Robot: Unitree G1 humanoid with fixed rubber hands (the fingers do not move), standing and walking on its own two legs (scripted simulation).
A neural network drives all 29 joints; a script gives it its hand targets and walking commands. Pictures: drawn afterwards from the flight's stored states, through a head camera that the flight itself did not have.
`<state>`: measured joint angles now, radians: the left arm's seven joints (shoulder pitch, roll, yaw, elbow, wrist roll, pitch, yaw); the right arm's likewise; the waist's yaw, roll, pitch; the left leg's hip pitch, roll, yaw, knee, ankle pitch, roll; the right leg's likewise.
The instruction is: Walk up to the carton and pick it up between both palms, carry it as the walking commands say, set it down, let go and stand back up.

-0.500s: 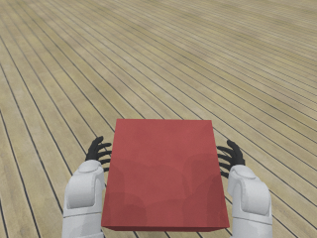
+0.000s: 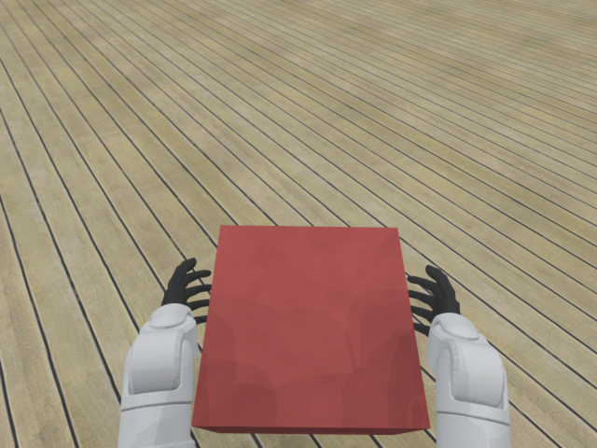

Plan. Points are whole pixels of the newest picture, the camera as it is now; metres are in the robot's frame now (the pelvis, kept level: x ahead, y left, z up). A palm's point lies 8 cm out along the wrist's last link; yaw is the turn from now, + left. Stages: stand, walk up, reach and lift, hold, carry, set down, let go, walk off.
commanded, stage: carry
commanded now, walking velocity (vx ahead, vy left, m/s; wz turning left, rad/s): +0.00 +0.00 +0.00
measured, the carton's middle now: (307, 331) +0.30 +0.00 -0.02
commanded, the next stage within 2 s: none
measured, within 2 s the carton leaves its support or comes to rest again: neither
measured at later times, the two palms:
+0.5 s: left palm (181, 316) +0.27 +0.17 +0.06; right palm (444, 325) +0.27 -0.17 +0.06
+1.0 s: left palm (184, 319) +0.27 +0.17 +0.06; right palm (447, 328) +0.27 -0.18 +0.06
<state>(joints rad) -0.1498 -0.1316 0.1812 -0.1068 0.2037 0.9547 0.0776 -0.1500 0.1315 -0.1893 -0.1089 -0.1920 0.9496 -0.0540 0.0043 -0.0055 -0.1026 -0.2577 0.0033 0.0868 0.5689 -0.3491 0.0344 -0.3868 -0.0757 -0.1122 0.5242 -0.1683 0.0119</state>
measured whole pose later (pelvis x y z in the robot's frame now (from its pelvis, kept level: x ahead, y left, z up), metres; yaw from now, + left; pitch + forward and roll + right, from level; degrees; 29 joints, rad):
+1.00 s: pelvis +0.00 -0.01 +0.00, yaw +0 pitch +2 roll +0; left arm -0.13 -0.13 0.18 -0.05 0.20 0.85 0.07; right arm -0.12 0.13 -0.18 -0.06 -0.19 0.85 -0.05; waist 0.00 0.00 -0.10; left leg -0.25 0.01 0.08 0.55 -0.34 0.02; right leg -0.38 -0.07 -0.12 0.52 -0.16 0.00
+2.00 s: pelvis -0.02 +0.03 -0.01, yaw +0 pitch +2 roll +1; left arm -0.17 -0.13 0.19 -0.32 0.12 1.21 0.18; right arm -0.20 0.14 -0.17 -0.29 -0.15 1.19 -0.11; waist 0.02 -0.02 -0.07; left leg -0.32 -0.05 0.11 0.65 -0.37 0.09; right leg -0.47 -0.15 -0.09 0.63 -0.19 0.04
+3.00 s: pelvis -0.05 +0.05 +0.00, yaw +0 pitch +2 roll +0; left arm -0.17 -0.13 0.18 -0.27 0.14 1.18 0.15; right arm -0.17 0.13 -0.17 -0.27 -0.13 1.17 -0.14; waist -0.01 0.00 -0.10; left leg -0.32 -0.02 0.16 0.51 -0.24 0.09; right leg -0.30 -0.05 -0.11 0.54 -0.27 0.01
